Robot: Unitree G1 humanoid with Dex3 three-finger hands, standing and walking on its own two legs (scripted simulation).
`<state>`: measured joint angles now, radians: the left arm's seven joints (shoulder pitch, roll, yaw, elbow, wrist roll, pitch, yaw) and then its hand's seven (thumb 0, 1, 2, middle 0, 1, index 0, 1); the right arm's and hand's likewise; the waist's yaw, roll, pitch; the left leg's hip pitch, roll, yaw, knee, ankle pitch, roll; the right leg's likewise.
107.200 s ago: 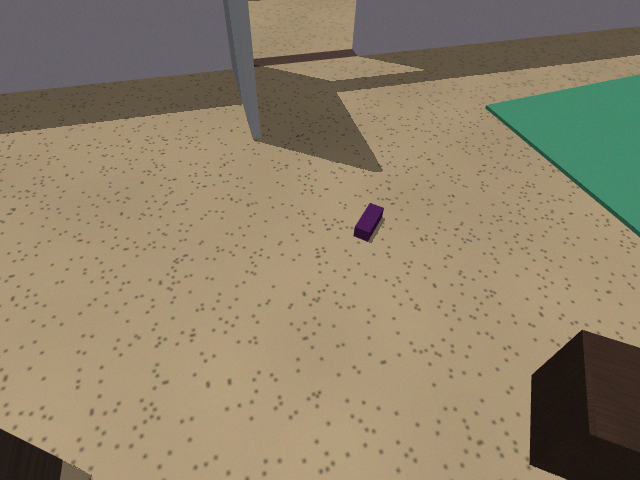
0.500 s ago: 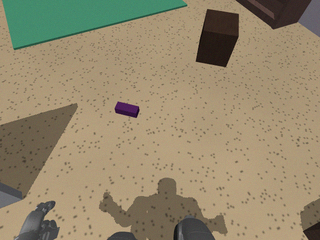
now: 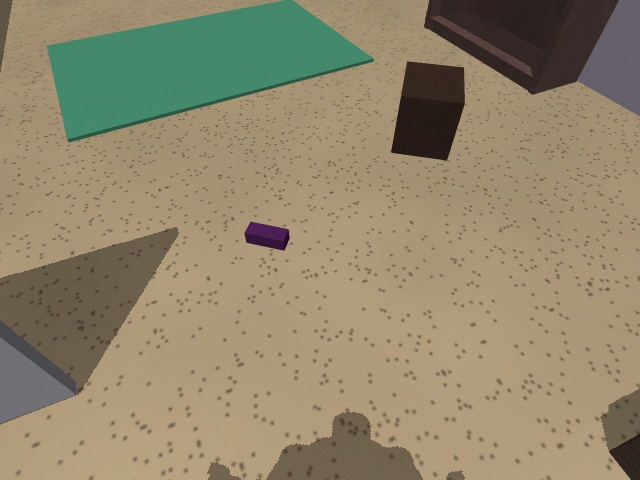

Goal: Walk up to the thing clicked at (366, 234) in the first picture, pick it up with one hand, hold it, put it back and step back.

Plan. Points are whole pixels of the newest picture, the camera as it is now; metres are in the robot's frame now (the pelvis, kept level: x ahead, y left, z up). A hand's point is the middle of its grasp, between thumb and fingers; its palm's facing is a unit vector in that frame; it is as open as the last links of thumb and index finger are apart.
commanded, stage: step back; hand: left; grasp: from above
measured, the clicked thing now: (267, 236) +1.09 +0.28 -0.73
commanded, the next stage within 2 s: stand in 0.90 s
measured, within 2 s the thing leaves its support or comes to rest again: neither
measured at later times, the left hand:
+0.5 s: hand out of the picture +0.08 +0.26 -0.14, palm faces +0.05 -0.93 -0.37, open 7.4 cm
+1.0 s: hand (131, 479) +0.14 +0.27 -0.14, palm faces +0.02 -0.94 -0.34, open 7.4 cm
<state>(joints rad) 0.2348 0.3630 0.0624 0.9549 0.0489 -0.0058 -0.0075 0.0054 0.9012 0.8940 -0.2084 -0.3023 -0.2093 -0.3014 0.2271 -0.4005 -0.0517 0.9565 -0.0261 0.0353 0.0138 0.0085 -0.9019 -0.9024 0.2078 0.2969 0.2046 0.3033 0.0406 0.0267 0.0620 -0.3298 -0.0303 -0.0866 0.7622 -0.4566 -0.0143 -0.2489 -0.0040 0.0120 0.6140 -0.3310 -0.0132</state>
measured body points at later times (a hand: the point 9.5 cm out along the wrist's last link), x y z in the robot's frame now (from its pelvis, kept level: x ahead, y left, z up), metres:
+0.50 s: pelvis +0.02 -0.01 +0.01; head +0.03 -0.01 +0.46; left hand +0.08 +0.31 -0.11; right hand +0.10 -0.32 -0.12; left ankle +0.05 +0.13 -0.71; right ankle +0.02 -0.12 -0.73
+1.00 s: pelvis +0.06 +0.01 +0.02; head +0.07 +0.01 +0.47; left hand +0.14 +0.31 -0.11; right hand +0.19 -0.28 -0.10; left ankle +0.08 +0.13 -0.73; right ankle +0.02 -0.12 -0.73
